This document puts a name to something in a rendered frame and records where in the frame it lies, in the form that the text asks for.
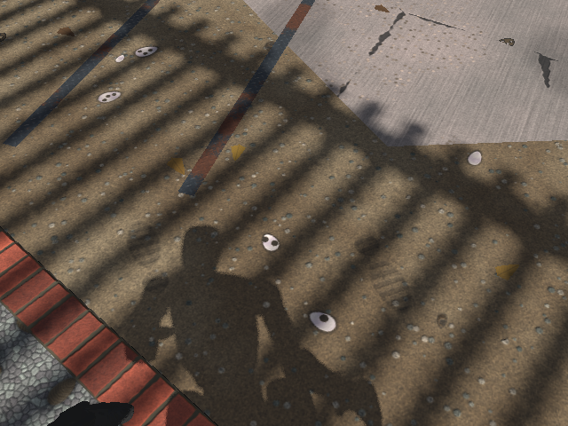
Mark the robot left hand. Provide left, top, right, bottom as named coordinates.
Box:
left=47, top=401, right=134, bottom=426

